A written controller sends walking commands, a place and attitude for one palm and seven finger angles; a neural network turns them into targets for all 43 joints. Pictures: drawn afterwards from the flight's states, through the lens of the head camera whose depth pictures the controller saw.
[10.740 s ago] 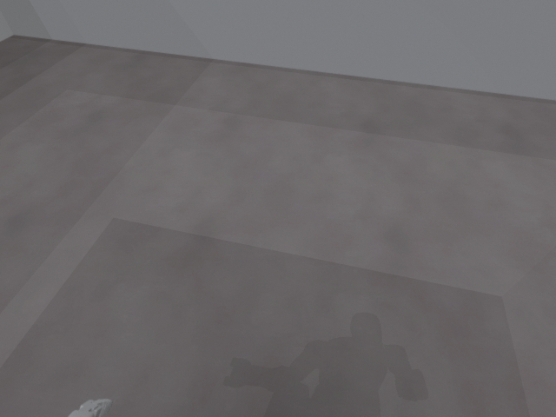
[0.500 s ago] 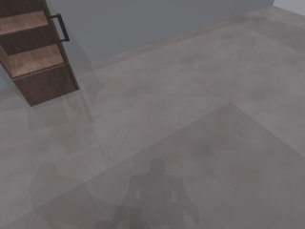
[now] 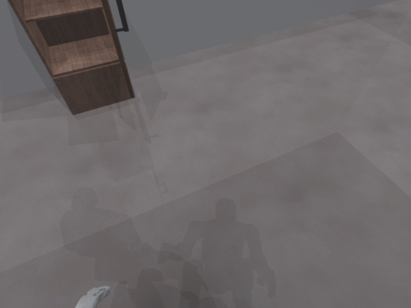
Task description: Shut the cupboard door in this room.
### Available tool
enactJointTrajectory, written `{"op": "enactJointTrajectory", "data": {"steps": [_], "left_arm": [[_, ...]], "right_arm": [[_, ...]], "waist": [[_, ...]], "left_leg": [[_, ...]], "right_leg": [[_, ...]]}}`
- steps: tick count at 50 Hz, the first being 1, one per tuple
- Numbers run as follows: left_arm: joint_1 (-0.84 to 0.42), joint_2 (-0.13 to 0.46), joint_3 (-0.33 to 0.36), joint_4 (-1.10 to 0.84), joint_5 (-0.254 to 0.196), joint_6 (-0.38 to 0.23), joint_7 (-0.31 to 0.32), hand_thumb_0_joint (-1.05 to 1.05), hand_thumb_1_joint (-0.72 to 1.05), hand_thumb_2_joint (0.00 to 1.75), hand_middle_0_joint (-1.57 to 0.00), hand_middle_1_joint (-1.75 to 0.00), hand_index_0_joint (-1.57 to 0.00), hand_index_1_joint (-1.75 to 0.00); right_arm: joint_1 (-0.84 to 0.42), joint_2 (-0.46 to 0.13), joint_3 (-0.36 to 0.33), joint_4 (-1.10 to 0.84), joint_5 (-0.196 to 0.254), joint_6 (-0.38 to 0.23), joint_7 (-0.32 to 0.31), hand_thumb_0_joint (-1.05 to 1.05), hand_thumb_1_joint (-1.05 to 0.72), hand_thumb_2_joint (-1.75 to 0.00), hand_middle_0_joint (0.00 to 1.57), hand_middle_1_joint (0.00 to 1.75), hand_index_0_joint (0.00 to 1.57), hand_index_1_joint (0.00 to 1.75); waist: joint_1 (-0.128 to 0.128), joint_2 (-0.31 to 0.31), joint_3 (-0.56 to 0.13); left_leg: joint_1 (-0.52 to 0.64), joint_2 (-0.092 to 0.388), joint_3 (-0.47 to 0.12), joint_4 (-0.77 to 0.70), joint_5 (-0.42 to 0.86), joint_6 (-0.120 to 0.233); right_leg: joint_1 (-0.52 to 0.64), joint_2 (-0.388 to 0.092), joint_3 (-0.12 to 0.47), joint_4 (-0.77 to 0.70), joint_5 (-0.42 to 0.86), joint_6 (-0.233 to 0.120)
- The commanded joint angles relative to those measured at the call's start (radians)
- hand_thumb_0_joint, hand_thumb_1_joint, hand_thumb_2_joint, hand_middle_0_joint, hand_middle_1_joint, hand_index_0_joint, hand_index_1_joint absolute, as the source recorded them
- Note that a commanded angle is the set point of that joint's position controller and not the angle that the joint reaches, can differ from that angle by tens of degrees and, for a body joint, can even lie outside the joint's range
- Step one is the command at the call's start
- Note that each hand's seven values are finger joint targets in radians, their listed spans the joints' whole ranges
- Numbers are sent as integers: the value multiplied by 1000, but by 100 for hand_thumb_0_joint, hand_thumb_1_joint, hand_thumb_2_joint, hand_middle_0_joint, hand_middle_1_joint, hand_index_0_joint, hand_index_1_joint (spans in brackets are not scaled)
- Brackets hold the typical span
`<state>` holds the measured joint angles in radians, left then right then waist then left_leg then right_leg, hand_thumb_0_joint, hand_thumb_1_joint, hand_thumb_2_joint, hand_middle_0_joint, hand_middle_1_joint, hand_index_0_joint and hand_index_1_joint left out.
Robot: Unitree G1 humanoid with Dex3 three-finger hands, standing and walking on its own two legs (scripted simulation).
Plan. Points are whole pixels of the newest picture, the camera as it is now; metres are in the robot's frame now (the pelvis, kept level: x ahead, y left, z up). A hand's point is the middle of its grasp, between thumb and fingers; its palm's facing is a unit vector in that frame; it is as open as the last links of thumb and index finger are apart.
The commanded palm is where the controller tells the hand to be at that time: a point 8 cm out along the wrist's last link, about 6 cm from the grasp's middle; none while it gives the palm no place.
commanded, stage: turn or walk to find it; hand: left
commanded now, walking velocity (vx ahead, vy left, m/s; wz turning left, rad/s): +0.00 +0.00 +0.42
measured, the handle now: (117, 13) +1.26 +0.41 -0.01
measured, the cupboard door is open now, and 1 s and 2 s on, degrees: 86 86 86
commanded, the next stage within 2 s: stand and wait in 0.78 s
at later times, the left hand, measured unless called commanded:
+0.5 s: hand out of the picture -0.07 +0.19 -0.18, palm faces +0.28 -0.93 -0.25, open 7.4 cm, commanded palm none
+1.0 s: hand out of the picture -0.03 +0.17 -0.15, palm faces +0.39 -0.88 -0.29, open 7.4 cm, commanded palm none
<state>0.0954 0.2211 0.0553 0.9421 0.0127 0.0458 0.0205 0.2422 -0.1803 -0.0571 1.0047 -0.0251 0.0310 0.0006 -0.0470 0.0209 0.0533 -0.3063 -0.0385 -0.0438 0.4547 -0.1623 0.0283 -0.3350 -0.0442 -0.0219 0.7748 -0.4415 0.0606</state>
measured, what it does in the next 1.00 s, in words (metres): steps on the spot, turning left: right foot, then left foot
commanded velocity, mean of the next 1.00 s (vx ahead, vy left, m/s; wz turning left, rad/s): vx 0.00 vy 0.00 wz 0.32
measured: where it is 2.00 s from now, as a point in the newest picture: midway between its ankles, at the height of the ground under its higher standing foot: outside the picture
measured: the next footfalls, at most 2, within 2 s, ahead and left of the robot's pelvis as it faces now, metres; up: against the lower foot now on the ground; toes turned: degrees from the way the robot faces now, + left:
right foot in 0.06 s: +0.01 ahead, -0.13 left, +0.00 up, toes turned -1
left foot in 0.50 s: -0.03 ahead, +0.12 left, +0.00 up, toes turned +19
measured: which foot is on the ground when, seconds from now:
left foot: down 0.00-0.08, up 0.10-0.48, down 0.50-0.90, up 0.92-1.00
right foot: up 0.00-0.04, down 0.06-0.50, up 0.52-0.88, down 0.90-1.00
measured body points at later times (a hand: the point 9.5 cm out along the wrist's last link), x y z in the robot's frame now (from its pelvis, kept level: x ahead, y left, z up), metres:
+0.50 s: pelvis -0.03 +0.00 -0.01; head +0.02 +0.01 +0.43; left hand -0.08 +0.24 -0.16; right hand +0.13 -0.24 -0.15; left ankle -0.07 +0.11 -0.74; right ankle -0.02 -0.13 -0.74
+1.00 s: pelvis -0.03 -0.04 +0.00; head +0.00 -0.07 +0.44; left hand -0.05 +0.22 -0.13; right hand +0.12 -0.24 -0.17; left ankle -0.09 +0.10 -0.70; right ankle +0.01 -0.12 -0.74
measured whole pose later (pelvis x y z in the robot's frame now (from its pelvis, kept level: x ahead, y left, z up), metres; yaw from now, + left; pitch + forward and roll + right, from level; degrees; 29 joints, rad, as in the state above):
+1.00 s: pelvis -0.03 -0.04 +0.00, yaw +23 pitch -1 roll +2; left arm 0.19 0.17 0.02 0.93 0.02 0.00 0.02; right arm 0.20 -0.23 -0.07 0.99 -0.01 0.06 0.00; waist -0.01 0.05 0.05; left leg -0.38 -0.03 -0.05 0.86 -0.45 -0.01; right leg -0.26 -0.05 -0.09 0.58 -0.31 -0.04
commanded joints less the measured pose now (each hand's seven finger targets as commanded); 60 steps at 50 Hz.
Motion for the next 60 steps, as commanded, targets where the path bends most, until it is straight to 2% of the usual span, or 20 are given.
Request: {"op": "enactJointTrajectory", "data": {"steps": [1,2,4,5,8,18,21,23,24,25,26,31,39,43,44,45,46,49,51,60], "left_arm": [[140,68,16,-38,-8,-26,8,0,90,90,-20,-30,-20,-30],[177,102,23,-32,-2,-33,12,0,90,90,-20,-30,-20,-30],[159,228,42,-67,14,-37,20,0,90,90,-20,-30,-20,-30],[115,203,45,-86,5,-46,23,0,90,90,-20,-30,-20,-30],[18,118,21,-102,5,-53,17,0,90,90,-20,-30,-20,-30],[230,173,34,-16,20,-54,13,0,90,90,-20,-30,-20,-30],[214,201,42,-10,20,-46,12,0,90,90,-20,-30,-20,-30],[181,195,40,-7,7,-40,8,0,90,90,-20,-30,-20,-30],[202,157,37,-25,-1,-33,5,0,90,90,-20,-30,-20,-30],[193,95,16,-60,-3,-29,-1,0,90,90,-20,-30,-20,-30],[137,101,7,-69,6,-17,7,0,90,90,-20,-30,-20,-30],[122,98,14,-30,1,-16,-8,0,90,90,-20,-30,-20,-30],[95,84,10,-69,-2,-16,-4,0,90,90,-20,-30,-20,-30],[216,83,6,-25,-1,-39,1,0,90,90,-20,-30,-20,-30],[237,117,9,-19,7,-51,6,0,90,90,-20,-30,-20,-30],[227,197,19,-23,18,-62,12,0,90,90,-20,-30,-20,-30],[213,222,27,-42,10,-62,9,0,90,90,-20,-30,-20,-30],[104,142,10,-47,7,-59,12,0,90,90,-20,-30,-20,-30],[105,118,3,-41,7,-65,10,0,90,90,-20,-30,-20,-30],[234,153,24,52,13,-60,14,0,90,90,-20,-30,-20,-30]], "right_arm": [[-15,-200,-52,-82,1,-7,-7,0,-90,-90,20,30,20,30],[-23,-168,-52,-93,8,-5,-3,0,-90,-90,20,30,20,30],[-50,-105,-44,-141,8,0,4,0,-90,-90,20,30,20,30],[-49,-142,-52,-127,-5,17,2,0,-90,-90,20,30,20,30],[7,-124,-53,-80,-1,26,15,0,-90,-90,20,30,20,30],[-157,-104,-14,-111,15,13,10,0,-90,-90,20,30,20,30],[-124,-107,-9,-105,18,3,8,0,-90,-90,20,30,20,30],[-59,-137,-14,-90,16,-9,9,0,-90,-90,20,30,20,30],[-26,-216,-30,-90,8,-22,8,0,-90,-90,20,30,20,30],[20,-305,-50,-85,7,-21,4,0,-90,-90,20,30,20,30],[60,-313,-55,-64,10,-16,-4,0,-90,-90,20,30,20,30],[-88,-224,-27,-102,5,-23,-18,0,-90,-90,20,30,20,30],[-78,-226,-41,-117,-1,-12,-8,0,-90,-90,20,30,20,30],[-100,-198,-37,-114,7,-12,-7,0,-90,-90,20,30,20,30],[-79,-149,-31,-110,14,-15,-5,0,-90,-90,20,30,20,30],[-61,-83,-15,-124,21,-16,-1,0,-90,-90,20,30,20,30],[-83,-119,-23,-132,13,3,-7,0,-90,-90,20,30,20,30],[-46,-119,-26,-67,7,12,-2,0,-90,-90,20,30,20,30],[-7,-103,-21,-36,9,13,-1,0,-90,-90,20,30,20,30],[-76,-78,0,-17,19,1,-9,0,-90,-90,20,30,20,30]], "waist": [[66,109,-112],[80,35,-112],[93,-282,-50],[74,-293,-18],[1,-153,22],[100,-211,-50],[82,-227,-84],[37,-173,-115],[22,23,-164],[3,277,-152],[-27,223,-172],[35,125,-74],[28,151,-59],[85,88,-98],[91,-29,-114],[77,-267,-88],[99,-322,-70],[43,-152,11],[38,-166,-24],[106,-182,-70]], "left_leg": [[-2,199,-283,-88,73,89],[-102,143,-236,-20,-31,41],[-306,-29,-17,402,-374,-54],[-293,14,-66,553,-372,-49],[-272,45,-27,742,-222,-66],[-161,64,91,405,-309,-92],[-53,47,130,215,-253,-77],[133,61,128,-29,-33,-59],[308,203,-37,-92,183,-3],[393,429,-300,-78,569,125],[339,455,-283,-82,544,182],[190,291,-134,-91,415,137],[109,265,-210,-103,280,139],[16,206,-177,-2,164,79],[-53,139,-123,99,47,26],[-191,13,-1,254,-229,-39],[-164,16,-34,403,-410,-44],[-155,48,-37,589,-290,-41],[-122,55,-7,584,-241,-56],[-84,62,57,331,-325,-71]], "right_leg": [[176,18,-30,-296,159,-12],[290,-38,13,-420,195,-29],[232,-422,357,-566,118,-195],[121,-410,357,-581,118,-208],[86,-264,113,-496,330,-164],[284,-303,10,-355,779,-201],[277,-301,-19,-298,771,-177],[189,-267,-82,-185,645,-105],[20,-196,-137,-24,418,-42],[-211,-86,-147,154,-167,17],[-199,-83,-60,266,-225,10],[-174,-70,-12,298,-22,19],[-51,-20,-26,47,-7,13],[188,-5,-51,-293,215,1],[280,-86,36,-410,267,-20],[309,-305,293,-477,327,-108],[166,-400,370,-538,288,-201],[90,-281,210,-508,333,-208],[117,-235,114,-481,428,-188],[274,-285,109,-425,658,-237]]}}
